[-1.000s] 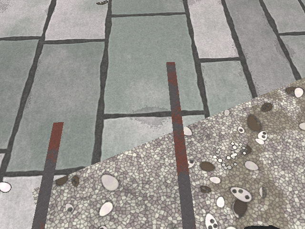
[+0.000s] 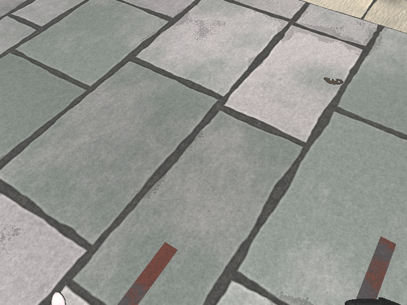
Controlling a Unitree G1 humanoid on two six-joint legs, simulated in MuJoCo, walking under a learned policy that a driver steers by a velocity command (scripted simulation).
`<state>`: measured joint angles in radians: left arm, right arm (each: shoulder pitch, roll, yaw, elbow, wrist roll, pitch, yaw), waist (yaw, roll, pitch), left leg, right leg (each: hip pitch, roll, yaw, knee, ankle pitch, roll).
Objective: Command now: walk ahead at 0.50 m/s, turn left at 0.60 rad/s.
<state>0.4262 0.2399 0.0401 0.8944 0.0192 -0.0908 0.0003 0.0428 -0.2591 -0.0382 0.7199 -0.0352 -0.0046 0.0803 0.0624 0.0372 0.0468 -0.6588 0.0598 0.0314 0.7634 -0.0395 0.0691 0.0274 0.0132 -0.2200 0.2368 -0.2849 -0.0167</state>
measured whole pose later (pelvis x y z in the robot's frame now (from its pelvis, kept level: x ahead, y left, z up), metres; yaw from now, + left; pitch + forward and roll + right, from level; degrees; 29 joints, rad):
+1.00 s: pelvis +0.54 +0.03 +0.01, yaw -7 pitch +1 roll +0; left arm 0.39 0.26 0.07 0.89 0.00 -0.05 -0.01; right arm 0.12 -0.25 -0.02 0.77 -0.05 -0.04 0.01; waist 0.04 0.03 0.04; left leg -0.66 0.11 -0.06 0.88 -0.13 -0.04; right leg -0.12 0.14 0.08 0.30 -0.19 -0.13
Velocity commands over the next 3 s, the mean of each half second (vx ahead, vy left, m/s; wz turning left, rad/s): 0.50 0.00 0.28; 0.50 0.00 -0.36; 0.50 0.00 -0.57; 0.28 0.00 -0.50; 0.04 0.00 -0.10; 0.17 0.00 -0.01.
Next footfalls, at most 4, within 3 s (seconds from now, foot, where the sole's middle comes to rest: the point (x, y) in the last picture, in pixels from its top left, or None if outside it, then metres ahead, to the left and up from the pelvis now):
0.12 left None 0.22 0.10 -0.78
0.70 right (232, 278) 0.55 -0.02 -0.78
1.22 left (196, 195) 0.86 0.12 -0.78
1.74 right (275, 168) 1.00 -0.19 -0.78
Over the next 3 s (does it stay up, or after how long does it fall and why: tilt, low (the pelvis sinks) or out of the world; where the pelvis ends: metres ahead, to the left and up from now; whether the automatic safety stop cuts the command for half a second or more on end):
stays up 1.04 -0.15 -0.01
